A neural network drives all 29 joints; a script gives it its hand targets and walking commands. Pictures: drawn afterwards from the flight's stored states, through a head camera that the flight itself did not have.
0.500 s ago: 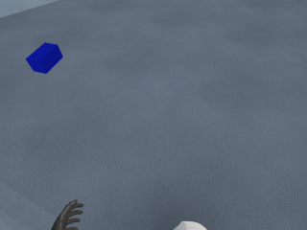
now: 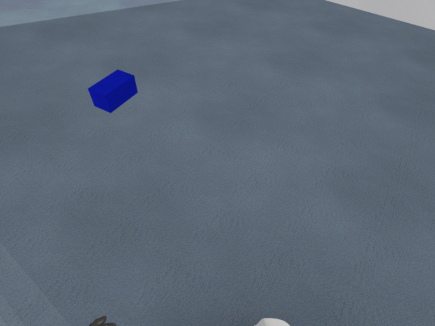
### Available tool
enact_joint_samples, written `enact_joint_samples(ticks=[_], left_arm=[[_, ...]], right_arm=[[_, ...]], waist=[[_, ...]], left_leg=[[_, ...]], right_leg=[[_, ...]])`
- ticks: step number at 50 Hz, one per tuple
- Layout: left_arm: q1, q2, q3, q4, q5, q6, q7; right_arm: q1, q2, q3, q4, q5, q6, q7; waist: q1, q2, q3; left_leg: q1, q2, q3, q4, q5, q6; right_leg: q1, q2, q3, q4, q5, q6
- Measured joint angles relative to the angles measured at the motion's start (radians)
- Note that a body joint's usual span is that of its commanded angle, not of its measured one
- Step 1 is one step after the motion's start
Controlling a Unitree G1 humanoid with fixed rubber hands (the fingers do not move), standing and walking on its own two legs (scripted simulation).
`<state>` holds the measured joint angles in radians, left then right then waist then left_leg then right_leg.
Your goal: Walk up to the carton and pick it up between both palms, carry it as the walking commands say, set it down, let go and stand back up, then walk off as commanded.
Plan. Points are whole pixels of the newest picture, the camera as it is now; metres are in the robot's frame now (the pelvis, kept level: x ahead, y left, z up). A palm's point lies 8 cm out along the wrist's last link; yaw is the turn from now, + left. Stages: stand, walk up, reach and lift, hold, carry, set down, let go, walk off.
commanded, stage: walk up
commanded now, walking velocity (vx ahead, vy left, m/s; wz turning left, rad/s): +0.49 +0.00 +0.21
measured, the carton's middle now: (114, 90) +1.79 +0.64 -0.70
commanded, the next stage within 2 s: none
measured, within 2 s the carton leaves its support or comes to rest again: neither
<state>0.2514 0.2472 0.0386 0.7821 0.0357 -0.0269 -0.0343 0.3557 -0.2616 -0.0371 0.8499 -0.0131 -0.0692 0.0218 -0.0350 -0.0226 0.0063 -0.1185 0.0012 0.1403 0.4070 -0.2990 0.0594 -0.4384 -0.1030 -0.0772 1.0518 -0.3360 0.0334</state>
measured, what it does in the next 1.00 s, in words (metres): walks ahead: right foot, then left foot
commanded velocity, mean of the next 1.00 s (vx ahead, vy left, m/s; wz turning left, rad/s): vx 0.49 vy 0.00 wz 0.09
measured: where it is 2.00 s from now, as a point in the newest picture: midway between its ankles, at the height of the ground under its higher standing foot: (196, 175)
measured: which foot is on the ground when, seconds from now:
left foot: down 0.00-0.28, up 0.30-0.76, down 0.78-1.00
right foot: up 0.00-0.26, down 0.28-0.80, up 0.82-1.00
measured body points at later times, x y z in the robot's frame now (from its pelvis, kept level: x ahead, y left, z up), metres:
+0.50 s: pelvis +0.26 -0.06 +0.00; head +0.29 -0.07 +0.44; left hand +0.29 +0.21 -0.13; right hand +0.37 -0.32 -0.14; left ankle +0.22 +0.09 -0.66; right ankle +0.27 -0.13 -0.74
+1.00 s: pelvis +0.51 +0.03 +0.00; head +0.54 +0.04 +0.45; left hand +0.59 +0.29 -0.13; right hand +0.55 -0.24 -0.13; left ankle +0.52 +0.10 -0.74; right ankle +0.52 -0.12 -0.66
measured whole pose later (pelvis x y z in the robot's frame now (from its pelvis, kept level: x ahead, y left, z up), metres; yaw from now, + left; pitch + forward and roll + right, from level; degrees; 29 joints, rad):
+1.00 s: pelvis +0.51 +0.03 +0.00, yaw +4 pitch -1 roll -1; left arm 0.22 0.25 0.06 0.86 0.03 -0.03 -0.01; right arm 0.32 -0.24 -0.05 0.93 -0.01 -0.08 0.01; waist -0.04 -0.01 0.07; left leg -0.18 0.01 0.16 0.39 -0.19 0.07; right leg -0.49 -0.10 -0.05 1.08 -0.30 0.00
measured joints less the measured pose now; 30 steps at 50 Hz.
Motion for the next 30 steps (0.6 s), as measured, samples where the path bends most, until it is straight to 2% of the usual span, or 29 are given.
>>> enact_joint_samples(ticks=[3,6,12,14,16,18,20,22,26,30], left_arm=[[-0.069,0.006,0.000,-0.007,0.001,0.007,-0.004],[-0.122,0.010,-0.002,-0.009,-0.001,0.017,-0.008],[-0.186,-0.001,-0.006,-0.011,0.009,0.010,-0.007],[-0.180,0.006,-0.004,-0.004,0.018,-0.006,0.002],[-0.157,0.009,0.006,0.022,0.035,-0.024,0.013],[-0.112,0.015,0.004,0.049,0.042,-0.028,0.018],[-0.063,0.013,0.006,0.077,0.040,-0.030,0.021],[-0.018,0.007,0.006,0.099,0.031,-0.039,0.025],[0.079,-0.010,-0.001,0.131,0.009,-0.062,0.031],[0.174,-0.041,-0.007,0.158,-0.002,-0.066,0.033]], right_arm=[[0.072,0.008,0.001,0.037,0.004,-0.009,-0.005],[0.122,0.020,-0.004,0.058,0.004,-0.012,-0.009],[0.164,0.025,-0.017,0.063,0.010,-0.001,-0.026],[0.170,0.022,-0.015,0.060,0.011,0.007,-0.029],[0.132,0.015,-0.011,0.053,0.014,0.021,-0.029],[0.073,0.014,-0.013,0.032,0.019,0.030,-0.027],[0.015,0.010,-0.022,0.016,0.015,0.033,-0.022],[-0.037,0.006,-0.029,0.004,0.007,0.039,-0.015],[-0.127,0.004,-0.034,-0.012,-0.010,0.056,0.003],[-0.204,0.016,-0.031,-0.027,-0.017,0.063,0.024]], waist=[[-0.028,0.003,0.022],[-0.044,0.003,0.044],[-0.060,0.018,0.060],[-0.061,0.008,0.050],[-0.055,0.011,0.051],[-0.055,0.010,0.055],[-0.040,0.020,0.057],[-0.016,0.030,0.056],[0.039,0.034,0.058],[0.075,0.032,0.064]], left_leg=[[0.077,0.002,-0.014,-0.065,-0.005,-0.006],[0.155,0.007,-0.017,-0.117,-0.023,-0.020],[0.259,0.027,-0.021,-0.133,-0.115,-0.063],[0.241,0.032,-0.033,-0.013,-0.185,-0.074],[0.127,0.038,-0.072,0.286,-0.207,-0.068],[-0.018,0.021,-0.123,0.587,-0.193,-0.058],[-0.129,0.031,-0.134,0.715,-0.140,-0.053],[-0.220,0.052,-0.136,0.731,-0.085,-0.050],[-0.351,0.083,-0.121,0.662,0.005,-0.061],[-0.410,0.102,-0.092,0.536,0.095,-0.081]], right_leg=[[-0.079,-0.001,0.008,-0.050,0.086,0.009],[-0.114,0.004,0.000,-0.172,0.152,0.004],[-0.082,0.051,-0.053,-0.406,0.175,-0.027],[-0.024,0.061,-0.073,-0.457,0.173,-0.046],[-0.025,0.064,-0.083,-0.389,0.128,-0.090],[0.009,0.057,-0.095,-0.370,0.073,-0.107],[0.079,0.059,-0.111,-0.420,0.062,-0.101],[0.153,0.064,-0.128,-0.485,0.059,-0.100],[0.286,0.068,-0.142,-0.596,0.052,-0.090],[0.402,0.068,-0.137,-0.682,0.035,-0.073]])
